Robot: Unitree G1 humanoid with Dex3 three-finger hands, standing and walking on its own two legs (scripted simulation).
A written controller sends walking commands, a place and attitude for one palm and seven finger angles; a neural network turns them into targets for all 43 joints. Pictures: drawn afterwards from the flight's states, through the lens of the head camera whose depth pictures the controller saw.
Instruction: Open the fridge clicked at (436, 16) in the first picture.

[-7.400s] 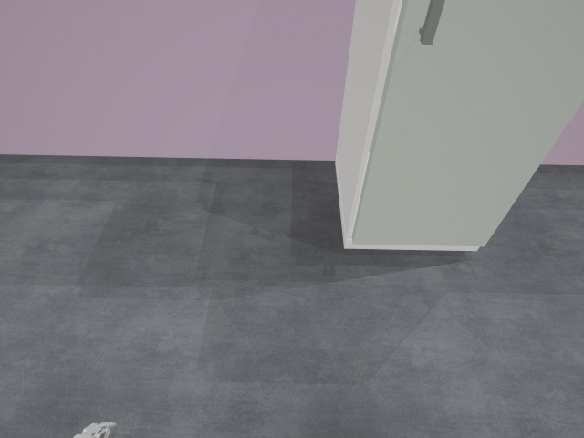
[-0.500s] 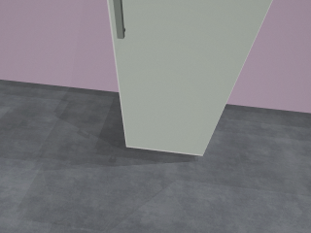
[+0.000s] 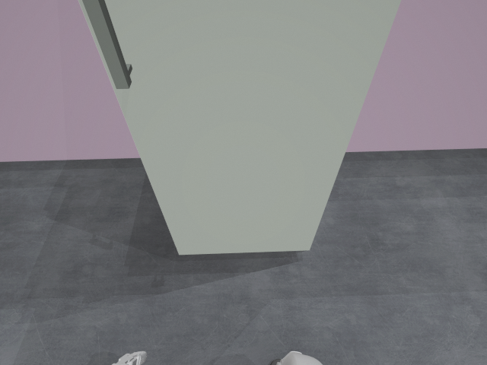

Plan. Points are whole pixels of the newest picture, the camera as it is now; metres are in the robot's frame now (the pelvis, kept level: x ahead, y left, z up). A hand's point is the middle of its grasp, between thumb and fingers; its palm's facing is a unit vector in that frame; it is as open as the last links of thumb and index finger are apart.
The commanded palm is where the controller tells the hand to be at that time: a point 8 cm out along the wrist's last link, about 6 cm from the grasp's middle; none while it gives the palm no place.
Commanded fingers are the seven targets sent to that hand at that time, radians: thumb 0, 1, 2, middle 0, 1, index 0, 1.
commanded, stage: take the last steps up to it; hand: left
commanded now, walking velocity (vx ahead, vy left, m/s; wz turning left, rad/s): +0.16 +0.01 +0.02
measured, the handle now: (105, 16) +0.58 +0.23 +0.28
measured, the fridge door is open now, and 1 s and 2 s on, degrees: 0 0 0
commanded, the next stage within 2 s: come to a stop and stand still in 0.06 s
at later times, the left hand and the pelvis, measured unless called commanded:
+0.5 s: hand out of the picture +0.12 +0.19 -0.17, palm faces +0.08 -0.98 -0.19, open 7.3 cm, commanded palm none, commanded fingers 0.00 0.90 0.90 -0.20 -0.30 -0.20 -0.30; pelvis +0.10 +0.01 +0.01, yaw +0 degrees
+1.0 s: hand out of the picture +0.08 +0.14 -0.16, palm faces +0.07 -0.98 -0.20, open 7.3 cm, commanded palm none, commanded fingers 0.00 0.90 0.90 -0.20 -0.30 -0.20 -0.30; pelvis +0.05 -0.03 +0.01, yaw +0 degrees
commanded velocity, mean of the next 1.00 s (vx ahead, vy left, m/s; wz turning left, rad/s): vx -0.06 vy -0.01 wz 0.00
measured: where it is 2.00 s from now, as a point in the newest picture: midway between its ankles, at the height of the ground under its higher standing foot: outside the picture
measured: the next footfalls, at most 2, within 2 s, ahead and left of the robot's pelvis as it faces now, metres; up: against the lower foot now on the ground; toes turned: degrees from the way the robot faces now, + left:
left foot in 0.38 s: +0.19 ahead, +0.14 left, +0.00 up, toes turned +5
right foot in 0.68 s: +0.11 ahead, -0.13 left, +0.00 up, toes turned -5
